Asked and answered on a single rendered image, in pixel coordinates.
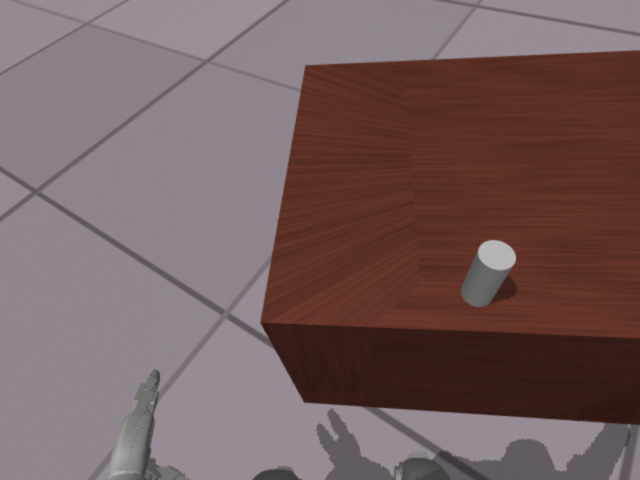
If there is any left robot hand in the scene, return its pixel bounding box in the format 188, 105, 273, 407
107, 369, 191, 480

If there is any can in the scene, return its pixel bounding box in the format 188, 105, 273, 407
461, 240, 516, 307

